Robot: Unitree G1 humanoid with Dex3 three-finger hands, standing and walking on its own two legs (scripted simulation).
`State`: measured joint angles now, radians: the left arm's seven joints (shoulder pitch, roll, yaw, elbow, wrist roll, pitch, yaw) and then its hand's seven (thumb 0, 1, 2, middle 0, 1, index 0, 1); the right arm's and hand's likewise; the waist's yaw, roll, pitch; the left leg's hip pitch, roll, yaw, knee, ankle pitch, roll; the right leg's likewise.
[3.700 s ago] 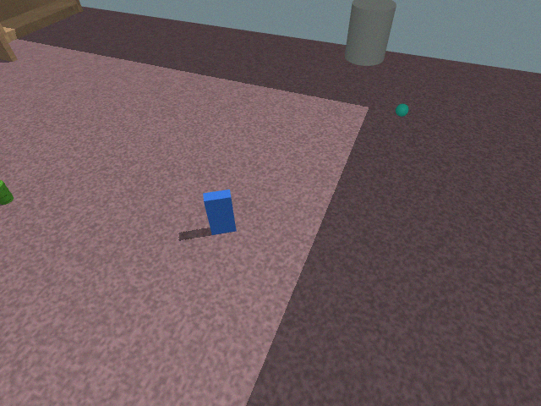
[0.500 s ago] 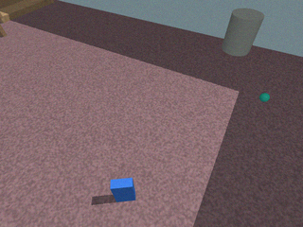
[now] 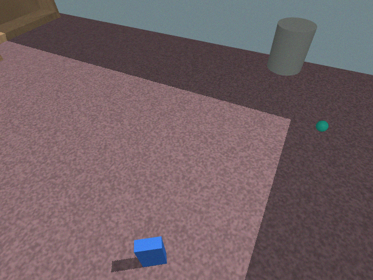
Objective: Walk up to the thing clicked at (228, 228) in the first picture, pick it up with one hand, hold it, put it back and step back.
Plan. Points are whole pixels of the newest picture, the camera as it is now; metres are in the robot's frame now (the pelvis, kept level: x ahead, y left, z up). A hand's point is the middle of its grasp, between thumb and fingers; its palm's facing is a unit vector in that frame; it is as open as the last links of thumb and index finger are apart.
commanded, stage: walk up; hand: left
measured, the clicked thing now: (151, 252) +0.39 +0.21 -0.65
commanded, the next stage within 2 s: stand in 0.94 s
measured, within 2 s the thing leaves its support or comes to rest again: neither
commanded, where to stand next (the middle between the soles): +0.05 +0.01 m, yaw +1 degrees
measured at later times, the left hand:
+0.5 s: hand out of the picture +0.09 +0.26 -0.15, palm faces -0.02 -0.94 -0.34, open 7.4 cm
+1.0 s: hand out of the picture +0.10 +0.26 -0.14, palm faces -0.01 -0.94 -0.34, open 7.4 cm
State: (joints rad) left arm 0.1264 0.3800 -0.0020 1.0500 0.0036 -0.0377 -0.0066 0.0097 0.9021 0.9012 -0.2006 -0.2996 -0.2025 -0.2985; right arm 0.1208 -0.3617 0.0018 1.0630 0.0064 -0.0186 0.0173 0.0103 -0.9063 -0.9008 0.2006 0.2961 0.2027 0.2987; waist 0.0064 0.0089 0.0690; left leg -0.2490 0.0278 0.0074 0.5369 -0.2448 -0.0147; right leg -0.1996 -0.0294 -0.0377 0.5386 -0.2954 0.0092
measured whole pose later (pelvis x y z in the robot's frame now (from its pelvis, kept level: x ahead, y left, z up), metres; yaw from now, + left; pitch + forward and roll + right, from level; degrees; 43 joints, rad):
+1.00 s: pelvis +0.02 +0.01 +0.01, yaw +0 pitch -2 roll +0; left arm 0.08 0.35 0.01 1.16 0.02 -0.01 -0.01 0.01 0.90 0.90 -0.20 -0.30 -0.20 -0.30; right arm 0.08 -0.34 -0.01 1.16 -0.01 -0.01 0.00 0.01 -0.91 -0.90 0.20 0.30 0.20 0.30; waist 0.00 0.00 0.04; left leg -0.13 0.01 0.01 0.33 -0.17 -0.01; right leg -0.07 -0.04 -0.05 0.31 -0.21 0.03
